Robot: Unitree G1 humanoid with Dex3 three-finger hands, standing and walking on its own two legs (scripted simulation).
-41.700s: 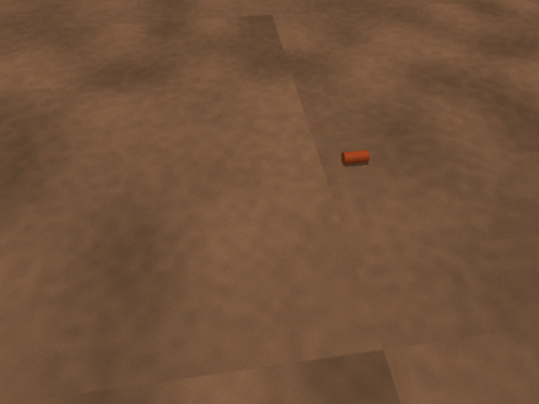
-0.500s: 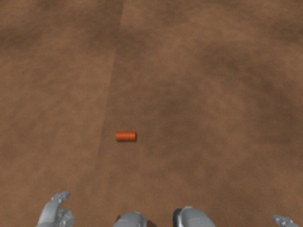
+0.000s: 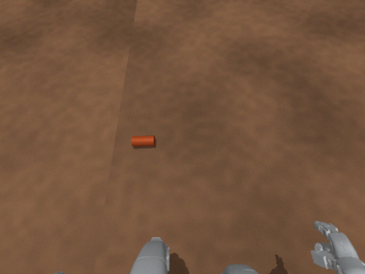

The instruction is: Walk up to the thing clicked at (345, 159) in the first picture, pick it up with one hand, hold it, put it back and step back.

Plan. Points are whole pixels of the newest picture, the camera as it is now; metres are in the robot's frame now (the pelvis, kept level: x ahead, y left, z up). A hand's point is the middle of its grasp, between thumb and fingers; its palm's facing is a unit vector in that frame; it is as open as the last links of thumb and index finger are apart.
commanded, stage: step back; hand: left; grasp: from above
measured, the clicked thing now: (143, 141) +0.82 +0.31 -0.72
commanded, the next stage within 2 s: stand in 1.70 s
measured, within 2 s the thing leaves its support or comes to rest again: neither
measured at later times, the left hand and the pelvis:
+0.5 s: hand out of the picture -0.06 +0.25 -0.13, palm faces +0.08 -0.93 -0.37, open 7.4 cm; pelvis -0.16 -0.02 +0.02, yaw +5 degrees
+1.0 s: hand out of the picture -0.25 +0.24 -0.11, palm faces +0.12 -0.88 -0.45, open 7.4 cm; pelvis -0.27 -0.05 +0.02, yaw +6 degrees
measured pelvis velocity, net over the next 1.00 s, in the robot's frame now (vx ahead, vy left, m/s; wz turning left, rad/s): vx -0.27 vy -0.05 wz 0.11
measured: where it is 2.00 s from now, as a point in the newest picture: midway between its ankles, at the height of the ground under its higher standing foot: outside the picture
